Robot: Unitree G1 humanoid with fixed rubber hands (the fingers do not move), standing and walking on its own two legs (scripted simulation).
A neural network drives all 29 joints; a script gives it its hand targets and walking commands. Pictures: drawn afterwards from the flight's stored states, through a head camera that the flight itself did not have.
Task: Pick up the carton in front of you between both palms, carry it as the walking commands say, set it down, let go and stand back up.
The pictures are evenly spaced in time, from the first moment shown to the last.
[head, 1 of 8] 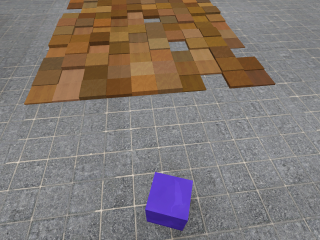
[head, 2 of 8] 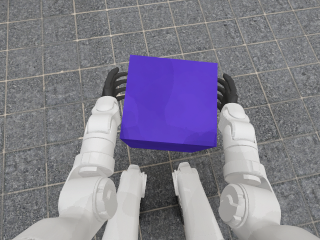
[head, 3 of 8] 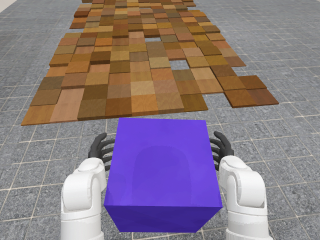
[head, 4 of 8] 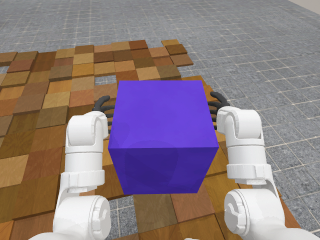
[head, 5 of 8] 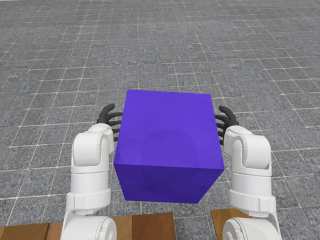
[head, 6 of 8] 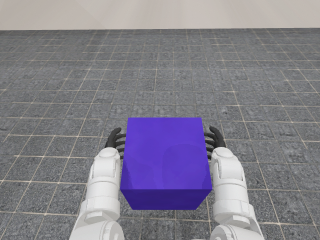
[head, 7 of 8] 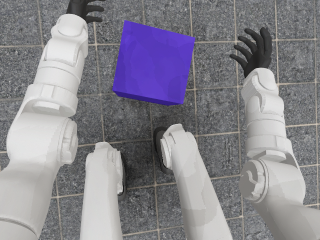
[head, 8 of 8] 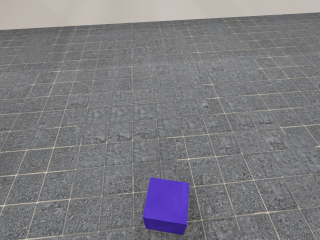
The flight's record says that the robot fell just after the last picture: no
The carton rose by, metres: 0.83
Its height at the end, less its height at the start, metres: +0.00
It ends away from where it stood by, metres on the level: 5.95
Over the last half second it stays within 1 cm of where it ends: yes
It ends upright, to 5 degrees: yes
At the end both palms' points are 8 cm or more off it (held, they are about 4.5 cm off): yes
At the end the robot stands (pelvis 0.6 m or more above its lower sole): yes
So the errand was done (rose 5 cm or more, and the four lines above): yes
